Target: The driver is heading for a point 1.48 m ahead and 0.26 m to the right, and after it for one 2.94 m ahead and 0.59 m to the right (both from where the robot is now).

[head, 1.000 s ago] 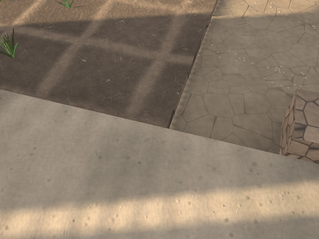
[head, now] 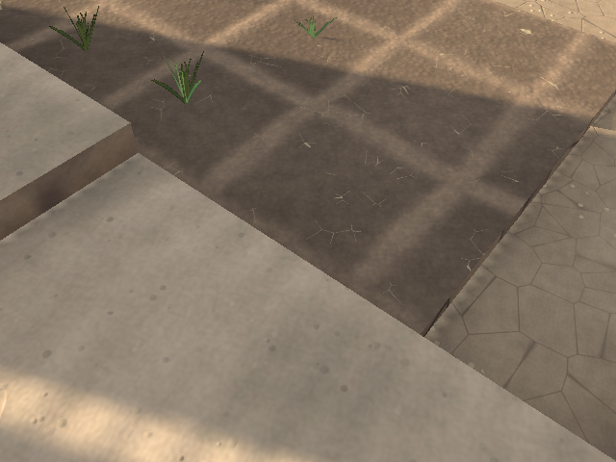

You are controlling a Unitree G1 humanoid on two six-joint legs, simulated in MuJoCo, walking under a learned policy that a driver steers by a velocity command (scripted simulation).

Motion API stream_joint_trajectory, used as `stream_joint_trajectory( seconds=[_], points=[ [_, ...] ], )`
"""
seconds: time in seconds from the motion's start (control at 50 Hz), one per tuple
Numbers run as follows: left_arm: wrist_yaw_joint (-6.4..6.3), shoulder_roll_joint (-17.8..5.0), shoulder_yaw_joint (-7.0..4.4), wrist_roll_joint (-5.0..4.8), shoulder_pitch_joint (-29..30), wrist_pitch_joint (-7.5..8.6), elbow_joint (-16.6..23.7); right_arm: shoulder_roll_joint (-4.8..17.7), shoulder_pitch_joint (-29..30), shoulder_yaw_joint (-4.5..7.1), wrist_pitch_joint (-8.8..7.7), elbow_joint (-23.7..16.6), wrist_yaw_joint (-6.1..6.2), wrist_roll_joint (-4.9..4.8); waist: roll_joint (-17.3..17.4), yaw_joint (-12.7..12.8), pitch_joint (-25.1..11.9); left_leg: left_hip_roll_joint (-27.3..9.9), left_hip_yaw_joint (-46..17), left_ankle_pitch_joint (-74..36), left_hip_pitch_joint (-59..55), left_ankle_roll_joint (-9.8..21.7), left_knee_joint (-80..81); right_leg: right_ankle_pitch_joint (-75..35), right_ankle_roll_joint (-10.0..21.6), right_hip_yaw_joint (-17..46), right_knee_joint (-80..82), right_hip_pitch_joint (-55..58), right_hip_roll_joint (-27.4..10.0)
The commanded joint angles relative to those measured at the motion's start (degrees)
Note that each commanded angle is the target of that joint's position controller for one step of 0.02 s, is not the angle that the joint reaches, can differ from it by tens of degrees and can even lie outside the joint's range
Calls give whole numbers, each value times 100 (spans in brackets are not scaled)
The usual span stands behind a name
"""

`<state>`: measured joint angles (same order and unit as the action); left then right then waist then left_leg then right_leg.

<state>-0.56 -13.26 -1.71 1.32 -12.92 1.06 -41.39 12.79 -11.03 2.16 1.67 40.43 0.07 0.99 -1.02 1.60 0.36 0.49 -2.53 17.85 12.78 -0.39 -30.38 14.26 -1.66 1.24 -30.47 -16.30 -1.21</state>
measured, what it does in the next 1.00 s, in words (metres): walks ahead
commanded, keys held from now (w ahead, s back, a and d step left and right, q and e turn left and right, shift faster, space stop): no key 0.46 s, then w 0.54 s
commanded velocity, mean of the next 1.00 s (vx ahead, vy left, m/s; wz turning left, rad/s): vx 0.17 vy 0.00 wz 0.02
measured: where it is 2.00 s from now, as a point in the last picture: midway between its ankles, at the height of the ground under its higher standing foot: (334, 353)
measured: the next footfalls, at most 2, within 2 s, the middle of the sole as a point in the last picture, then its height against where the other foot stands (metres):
left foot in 1.16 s outside the picture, level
right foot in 1.72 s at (384, 370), level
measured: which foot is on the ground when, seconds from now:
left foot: down 0.00-0.68, up 0.70-1.00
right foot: down 0.00-1.00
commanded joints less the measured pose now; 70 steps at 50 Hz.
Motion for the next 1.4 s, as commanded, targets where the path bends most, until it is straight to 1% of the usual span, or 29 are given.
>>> stream_joint_trajectory(
  seconds=[0.02,0.22,0.46,0.5,0.52,0.56,0.58,0.62,0.66,0.68,0.7,0.72,0.74,0.76,0.78,0.84,0.96,1.08,1.12,1.16,1.18,1.2,1.22,1.24,1.26,1.28,1.3,1.34,1.4],
  points=[
    [-41,-634,-201,-12,169,43,379,667,128,153,-195,-356,8,-6,652,-46,-21,-507,-536,-529,361,306,713,-535,51,116,230,264,-105],
    [-98,-538,-234,-55,-22,28,65,507,-7,100,-252,-264,50,-37,214,-62,-34,-366,-416,-552,403,275,561,-737,28,127,212,453,-115],
    [-175,-512,-244,-90,-103,-5,-304,406,-232,95,-270,52,86,-56,151,-82,-23,-227,-238,-708,382,208,470,-861,58,143,168,503,-127],
    [-183,-474,-245,-125,-227,-27,-443,510,-450,142,-229,191,110,-95,312,-130,-33,-169,-265,796,379,338,626,510,111,-151,-59,332,143],
    [-186,-478,-255,-156,-185,-12,-438,680,-527,197,-210,211,121,-133,525,-189,197,-312,-547,1862,475,522,838,1283,161,-307,-309,-59,284],
    [-151,-367,-231,-236,96,138,-277,928,-816,252,-269,258,128,-194,1116,-341,645,-1149,-1834,3245,417,1062,1633,1421,255,-477,-1127,-922,348],
    [-114,-335,-222,-287,227,243,-201,1043,-833,282,-329,304,134,-233,1263,-350,886,-1537,-2445,3329,529,1320,1875,1222,374,-319,-1438,-1094,205],
    [-10,-357,-238,-342,142,415,-213,976,-592,260,-429,301,138,-255,1269,-182,961,-1703,-2494,2600,430,1387,1828,1352,645,-124,-1240,-1139,-35],
    [83,-356,-283,-326,-727,521,-625,837,-53,214,-403,202,106,-305,959,308,598,-1124,-1499,1688,1021,950,1293,465,766,-322,143,650,143],
    [95,-565,-371,-241,-1259,526,-871,616,97,157,-422,146,106,-261,519,474,343,-672,-853,934,1431,650,369,175,745,143,353,1496,-46],
    [91,-1159,-520,-215,-1888,546,-977,281,220,74,-494,-48,129,-245,-1086,576,120,144,218,597,2354,152,-1724,1175,1251,2258,1437,2212,-1201],
    [171,-1327,-512,-148,-2063,590,-933,578,295,161,-600,-224,166,-329,-1681,585,143,320,-132,1487,3237,121,-2986,1393,1918,4216,2135,2387,-2097],
    [156,-955,-383,-138,-1572,613,-808,766,102,225,-668,-128,132,-386,-945,291,444,-82,-428,1211,3626,246,-3657,1348,1894,3866,2005,2271,-2117],
    [142,-716,-314,-156,-1307,611,-711,719,-38,215,-705,14,76,-374,-592,171,504,-297,-377,617,3689,377,-3752,1217,1675,3129,1953,2196,-1818],
    [144,-740,-302,-160,-1117,592,-661,655,-35,222,-731,85,53,-318,-329,101,475,-462,-273,105,3696,451,-3592,966,1473,2602,2034,2145,-1606],
    [137,-440,-169,-132,-1294,507,-774,534,97,245,-691,134,-65,-219,-463,91,326,-623,33,-701,3301,376,-3052,-893,1202,1397,2162,2038,-1145],
    [-17,-776,-188,-145,-1498,392,-876,247,1240,97,-669,-235,-160,-219,-377,302,530,-418,400,-1887,2804,48,-1018,-1755,1178,476,2394,1520,-900],
    [-37,-923,-247,-255,-1606,350,-1060,497,1785,104,-747,-481,-302,-269,-434,207,773,-278,357,-1872,2392,350,-75,-2235,1145,378,2194,1971,-1318],
    [-43,-1072,-301,-231,-1454,307,-1032,728,1390,198,-761,-405,-302,-250,-579,-105,336,-32,513,-1530,1628,551,-15,-3961,1021,278,1533,2240,-1338],
    [-53,-1060,-287,-173,-1268,228,-961,1147,-283,421,-716,71,-201,-256,-574,-948,-746,103,579,-1569,-728,882,-12,-5006,754,-19,-472,1593,-954],
    [-64,-800,-186,-50,-1364,236,-802,1598,-1341,515,-671,278,-111,-170,342,-1175,-1665,-1197,-990,-1322,-2592,1254,-145,-2684,589,-198,-2452,162,-513],
    [12,38,26,-177,-2229,354,-851,1695,-1459,485,-698,410,-202,-112,1878,-604,-2484,-2339,-3940,359,-3904,2123,906,1805,336,397,-4176,-1683,544],
    [46,-676,-132,-347,-1644,483,-828,1119,-1181,351,-706,402,-202,-168,1263,-796,-1781,-2103,-4015,1028,-3329,1817,1451,1756,434,842,-4709,-2307,237],
    [62,-947,-218,-454,-980,546,-599,927,-691,285,-708,365,-186,-192,902,-684,-846,-1932,-3064,722,-2423,1566,1561,1195,505,603,-4654,-2580,-50],
    [23,-894,-208,-395,-673,575,-520,878,-266,257,-726,308,-195,-167,278,-473,-448,-1744,-2407,-56,-1524,1452,1696,631,503,465,-4373,-2320,-351],
    [-5,-846,-244,-288,-581,553,-506,770,-27,233,-756,292,-215,-102,200,-283,-223,-1507,-1882,-668,-892,1399,1834,305,471,419,-4068,-2062,-533],
    [0,-756,-250,-258,-757,486,-533,677,63,204,-791,320,-222,-36,383,-89,-253,-1352,-1554,-920,-548,1379,1989,99,458,469,-3917,-1716,-683],
    [-14,-586,-233,-248,-873,360,-550,656,5,198,-864,438,-228,-86,463,26,-181,-1247,-1190,-1151,-189,1482,2244,11,374,395,-3646,-1581,-770],
    [-36,-590,-225,-198,-288,275,-314,876,-220,234,-892,631,-147,-85,379,-33,192,-1245,-770,-1410,-38,1530,2503,-584,184,335,-2922,-2175,-872]
  ],
)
